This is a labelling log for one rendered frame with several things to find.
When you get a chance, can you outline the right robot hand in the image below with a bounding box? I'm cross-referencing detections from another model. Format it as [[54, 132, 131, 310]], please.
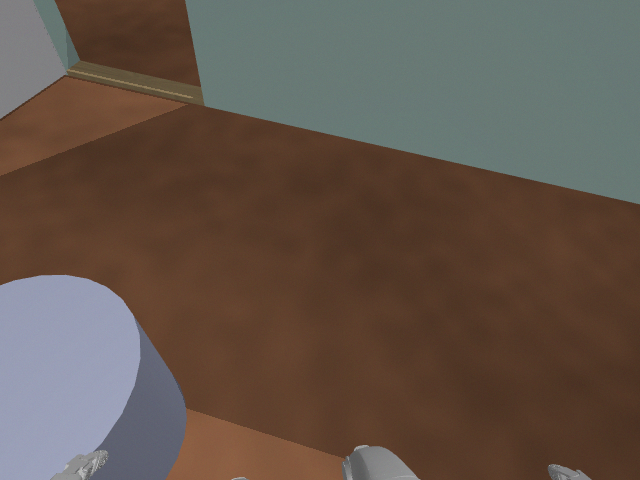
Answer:
[[548, 464, 591, 480]]

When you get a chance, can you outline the left robot hand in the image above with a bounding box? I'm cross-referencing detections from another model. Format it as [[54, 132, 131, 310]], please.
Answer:
[[50, 450, 109, 480]]

